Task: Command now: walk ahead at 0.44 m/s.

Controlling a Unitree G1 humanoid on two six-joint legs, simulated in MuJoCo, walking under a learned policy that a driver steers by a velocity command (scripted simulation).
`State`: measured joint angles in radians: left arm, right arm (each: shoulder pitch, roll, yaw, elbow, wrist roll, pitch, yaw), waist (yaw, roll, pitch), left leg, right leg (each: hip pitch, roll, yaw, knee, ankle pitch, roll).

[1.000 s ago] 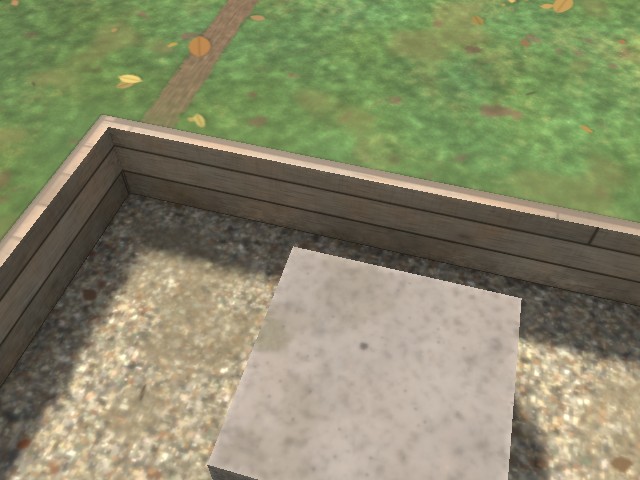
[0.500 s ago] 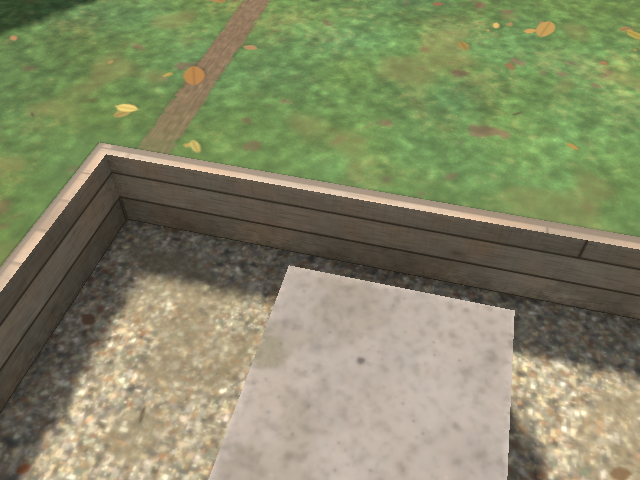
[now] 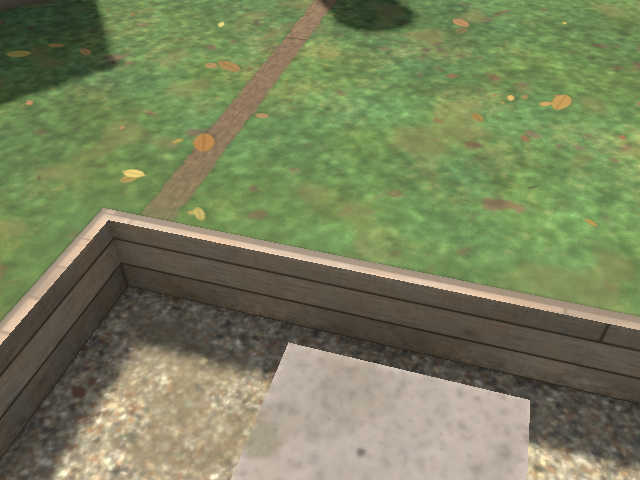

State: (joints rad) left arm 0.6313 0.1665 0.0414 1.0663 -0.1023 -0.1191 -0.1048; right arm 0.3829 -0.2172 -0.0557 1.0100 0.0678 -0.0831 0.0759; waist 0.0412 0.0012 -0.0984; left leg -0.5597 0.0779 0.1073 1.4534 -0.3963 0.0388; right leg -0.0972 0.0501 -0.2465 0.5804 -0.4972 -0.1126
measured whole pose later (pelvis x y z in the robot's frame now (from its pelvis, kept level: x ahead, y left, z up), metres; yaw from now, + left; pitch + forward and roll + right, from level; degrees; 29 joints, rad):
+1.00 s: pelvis +0.65 -0.04 +0.00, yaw +0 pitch +1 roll +1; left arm 0.00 0.11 0.00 0.89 -0.03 -0.10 -0.10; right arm 0.56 -0.13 0.01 1.05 0.03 -0.14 0.03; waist -0.06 0.00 -0.03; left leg -0.15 -0.01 0.14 0.74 -0.51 0.07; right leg -0.39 0.00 -0.21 0.59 -0.24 -0.10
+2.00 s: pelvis +1.16 -0.08 -0.02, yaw -10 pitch +0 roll +2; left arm 0.18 0.20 0.04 0.75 -0.04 -0.11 -0.09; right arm 0.53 -0.11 0.00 1.04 0.05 -0.04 0.05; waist -0.04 -0.07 0.03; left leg 0.25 -0.04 0.32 0.75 -0.45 -0.03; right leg -0.56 0.04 -0.22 0.60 -0.08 -0.23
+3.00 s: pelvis +1.70 -0.23 +0.03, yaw -34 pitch +1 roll +2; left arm 0.08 0.25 0.00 0.71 -0.02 -0.08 -0.02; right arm 0.39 -0.26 -0.02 0.84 0.01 -0.10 0.02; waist -0.11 -0.04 0.01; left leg -0.03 -0.08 0.02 0.23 -0.22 0.05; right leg -0.63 -0.11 0.04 0.63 0.04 0.00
